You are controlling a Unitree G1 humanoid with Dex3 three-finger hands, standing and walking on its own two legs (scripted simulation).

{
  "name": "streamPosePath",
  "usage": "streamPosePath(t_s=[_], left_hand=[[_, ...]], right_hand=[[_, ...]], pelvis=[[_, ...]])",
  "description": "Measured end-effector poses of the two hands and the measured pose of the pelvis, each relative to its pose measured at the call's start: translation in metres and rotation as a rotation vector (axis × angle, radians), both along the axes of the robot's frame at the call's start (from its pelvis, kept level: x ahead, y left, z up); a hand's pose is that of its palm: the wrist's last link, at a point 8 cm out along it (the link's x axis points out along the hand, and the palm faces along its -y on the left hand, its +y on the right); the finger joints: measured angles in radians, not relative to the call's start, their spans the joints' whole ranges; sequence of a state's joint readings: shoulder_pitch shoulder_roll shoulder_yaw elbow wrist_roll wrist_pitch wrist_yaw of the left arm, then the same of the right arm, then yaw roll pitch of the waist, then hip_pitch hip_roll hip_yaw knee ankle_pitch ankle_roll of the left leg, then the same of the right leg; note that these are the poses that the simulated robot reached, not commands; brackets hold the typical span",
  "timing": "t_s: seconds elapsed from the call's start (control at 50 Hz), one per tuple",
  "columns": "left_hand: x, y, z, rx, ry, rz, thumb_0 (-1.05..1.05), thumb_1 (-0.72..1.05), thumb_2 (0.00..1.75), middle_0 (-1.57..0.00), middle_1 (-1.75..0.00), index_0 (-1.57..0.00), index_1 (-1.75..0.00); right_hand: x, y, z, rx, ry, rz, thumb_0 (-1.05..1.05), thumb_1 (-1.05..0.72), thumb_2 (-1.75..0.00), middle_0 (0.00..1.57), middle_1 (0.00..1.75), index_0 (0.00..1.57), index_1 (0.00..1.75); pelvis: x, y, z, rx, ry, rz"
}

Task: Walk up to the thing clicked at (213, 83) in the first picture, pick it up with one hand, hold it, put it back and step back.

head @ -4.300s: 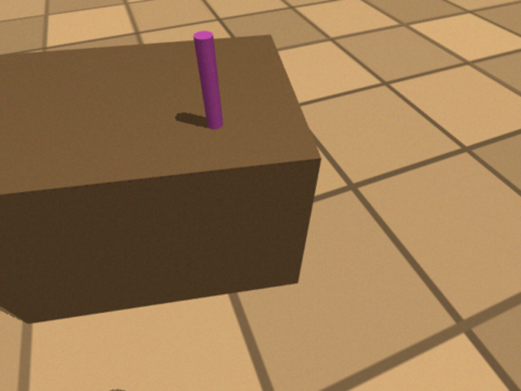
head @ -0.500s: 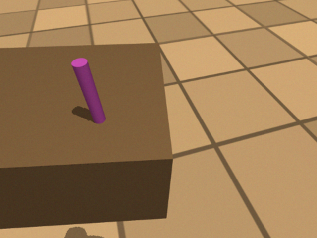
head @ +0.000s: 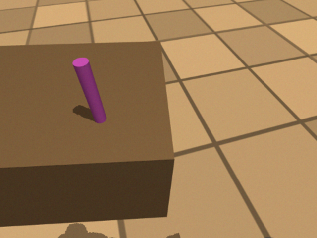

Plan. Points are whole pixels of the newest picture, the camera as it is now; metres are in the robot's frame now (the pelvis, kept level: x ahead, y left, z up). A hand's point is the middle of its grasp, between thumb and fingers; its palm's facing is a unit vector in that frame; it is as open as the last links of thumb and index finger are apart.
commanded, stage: stand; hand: left
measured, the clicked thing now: (92, 94) +0.52 +0.22 +0.04
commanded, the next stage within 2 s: rise first in 1.96 s
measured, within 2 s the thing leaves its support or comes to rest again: neither
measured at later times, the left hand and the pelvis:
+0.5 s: hand out of the picture +0.05 +0.25 -0.16, palm faces -0.01 -0.94 -0.34, open 7.4 cm; pelvis -0.01 +0.00 +0.00, yaw +1 degrees
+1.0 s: hand out of the picture +0.05 +0.25 -0.16, palm faces -0.01 -0.94 -0.34, open 7.4 cm; pelvis -0.01 +0.00 +0.00, yaw +2 degrees
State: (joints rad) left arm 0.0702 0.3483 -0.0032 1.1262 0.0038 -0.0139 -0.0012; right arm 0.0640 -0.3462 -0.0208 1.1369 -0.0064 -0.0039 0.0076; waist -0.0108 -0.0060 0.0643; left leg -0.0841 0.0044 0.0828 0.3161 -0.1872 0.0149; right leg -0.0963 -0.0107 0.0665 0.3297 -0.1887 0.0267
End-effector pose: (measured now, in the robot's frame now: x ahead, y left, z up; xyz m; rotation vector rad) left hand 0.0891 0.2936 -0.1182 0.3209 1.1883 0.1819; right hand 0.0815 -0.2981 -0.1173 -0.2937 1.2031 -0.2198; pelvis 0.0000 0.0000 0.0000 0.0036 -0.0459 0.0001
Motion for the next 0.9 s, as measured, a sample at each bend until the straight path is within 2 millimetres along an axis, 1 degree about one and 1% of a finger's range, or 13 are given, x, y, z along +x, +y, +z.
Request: streamPosePath(t_s=[0.08,0.22,0.56,0.68,0.9], left_hand=[[-0.003,-0.001,0.000,-0.005,0.001,0.002,0.00,0.90,0.90,-0.20,-0.30,-0.20,-0.30],[-0.016,-0.001,-0.001,-0.006,0.017,0.011,0.00,0.90,0.90,-0.20,-0.30,-0.20,-0.30],[-0.045,0.001,-0.002,-0.001,0.056,0.037,0.01,0.90,0.90,-0.20,-0.30,-0.20,-0.30],[-0.046,0.001,-0.002,-0.002,0.057,0.040,0.01,0.90,0.90,-0.20,-0.30,-0.20,-0.30],[-0.040,0.001,-0.001,-0.001,0.031,0.033,0.00,0.90,0.90,-0.20,-0.30,-0.20,-0.30]], right_hand=[[0.000,0.000,0.001,0.001,-0.002,0.007,0.00,-0.91,-0.90,0.21,0.30,0.21,0.30],[-0.003,0.000,0.001,0.003,0.002,0.014,0.00,-0.91,-0.90,0.21,0.30,0.21,0.30],[-0.019,-0.001,-0.002,0.006,0.038,0.021,0.00,-0.91,-0.90,0.21,0.30,0.21,0.30],[-0.020,-0.001,-0.002,0.004,0.042,0.027,0.00,-0.91,-0.90,0.21,0.30,0.21,0.30],[-0.015,0.000,-0.002,0.005,0.024,0.035,0.00,-0.91,-0.90,0.21,0.30,0.21,0.30]], pelvis=[[-0.002,-0.001,0.000,0.000,0.001,0.003],[-0.004,-0.001,0.001,-0.001,-0.002,0.007],[-0.011,-0.002,0.001,-0.002,-0.002,0.020],[-0.010,-0.002,0.001,-0.001,-0.002,0.022],[-0.010,-0.002,0.001,-0.002,-0.003,0.026]])
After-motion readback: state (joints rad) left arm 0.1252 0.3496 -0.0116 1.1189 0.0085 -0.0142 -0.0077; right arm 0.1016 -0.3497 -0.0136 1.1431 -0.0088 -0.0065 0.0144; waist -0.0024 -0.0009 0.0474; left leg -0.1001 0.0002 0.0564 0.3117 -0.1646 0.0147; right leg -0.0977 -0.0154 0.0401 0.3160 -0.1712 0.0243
